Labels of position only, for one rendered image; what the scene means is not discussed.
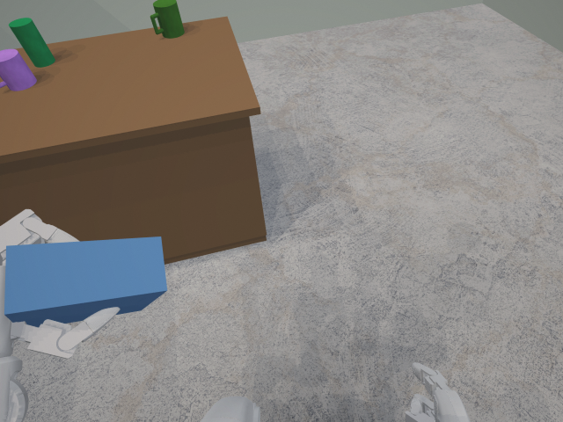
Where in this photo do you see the left robot forearm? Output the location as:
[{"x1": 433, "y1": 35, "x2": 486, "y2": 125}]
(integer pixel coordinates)
[{"x1": 0, "y1": 356, "x2": 29, "y2": 422}]

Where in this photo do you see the left robot thigh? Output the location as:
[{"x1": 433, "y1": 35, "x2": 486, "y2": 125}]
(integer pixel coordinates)
[{"x1": 201, "y1": 397, "x2": 260, "y2": 422}]

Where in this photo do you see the robot left hand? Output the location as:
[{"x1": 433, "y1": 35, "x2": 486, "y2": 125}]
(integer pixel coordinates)
[{"x1": 0, "y1": 209, "x2": 120, "y2": 359}]

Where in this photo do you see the sponge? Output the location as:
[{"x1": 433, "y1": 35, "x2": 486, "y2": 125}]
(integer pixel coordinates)
[{"x1": 4, "y1": 236, "x2": 167, "y2": 328}]

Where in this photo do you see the table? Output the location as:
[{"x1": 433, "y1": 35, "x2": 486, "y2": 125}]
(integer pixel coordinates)
[{"x1": 0, "y1": 17, "x2": 267, "y2": 265}]

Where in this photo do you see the robot right hand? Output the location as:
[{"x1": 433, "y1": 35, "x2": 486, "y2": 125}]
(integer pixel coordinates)
[{"x1": 406, "y1": 362, "x2": 471, "y2": 422}]

